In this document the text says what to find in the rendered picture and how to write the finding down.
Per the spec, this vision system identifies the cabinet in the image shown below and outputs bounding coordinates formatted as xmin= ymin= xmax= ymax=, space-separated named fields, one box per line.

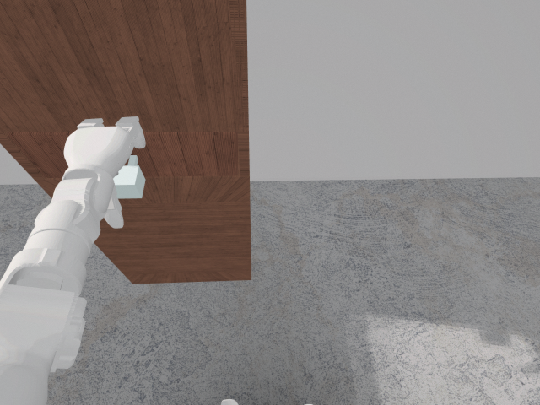
xmin=0 ymin=0 xmax=251 ymax=284

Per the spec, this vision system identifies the drawer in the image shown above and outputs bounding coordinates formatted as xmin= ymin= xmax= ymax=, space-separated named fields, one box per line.
xmin=7 ymin=132 xmax=238 ymax=178

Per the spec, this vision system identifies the handle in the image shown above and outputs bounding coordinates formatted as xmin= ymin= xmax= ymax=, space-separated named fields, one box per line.
xmin=113 ymin=155 xmax=145 ymax=199

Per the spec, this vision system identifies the left robot upper arm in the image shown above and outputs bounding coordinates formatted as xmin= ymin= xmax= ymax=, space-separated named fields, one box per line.
xmin=0 ymin=284 xmax=87 ymax=405

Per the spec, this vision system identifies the robot left forearm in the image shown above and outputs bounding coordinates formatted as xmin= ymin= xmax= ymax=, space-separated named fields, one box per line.
xmin=0 ymin=165 xmax=114 ymax=296

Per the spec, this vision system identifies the robot left hand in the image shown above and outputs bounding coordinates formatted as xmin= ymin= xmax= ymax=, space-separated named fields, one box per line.
xmin=64 ymin=116 xmax=146 ymax=229

